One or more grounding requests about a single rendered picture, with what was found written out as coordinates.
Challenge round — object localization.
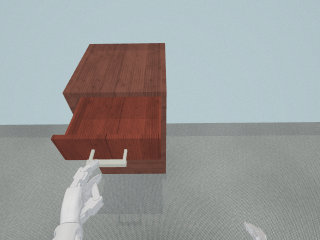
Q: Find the handle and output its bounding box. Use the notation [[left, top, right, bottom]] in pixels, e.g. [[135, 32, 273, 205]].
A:
[[86, 149, 128, 167]]

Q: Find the left robot hand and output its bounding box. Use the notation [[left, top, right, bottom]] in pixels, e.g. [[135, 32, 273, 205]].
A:
[[60, 159, 104, 227]]

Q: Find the left robot forearm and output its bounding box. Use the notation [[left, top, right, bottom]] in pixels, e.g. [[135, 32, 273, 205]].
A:
[[52, 222, 84, 240]]

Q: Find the cabinet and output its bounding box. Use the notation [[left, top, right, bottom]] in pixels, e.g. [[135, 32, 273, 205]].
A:
[[63, 43, 167, 174]]

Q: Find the drawer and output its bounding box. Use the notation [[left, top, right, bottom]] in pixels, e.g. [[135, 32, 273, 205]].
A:
[[51, 96, 161, 160]]

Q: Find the right robot hand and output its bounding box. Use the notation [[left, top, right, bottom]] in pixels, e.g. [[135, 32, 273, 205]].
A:
[[244, 221, 267, 240]]

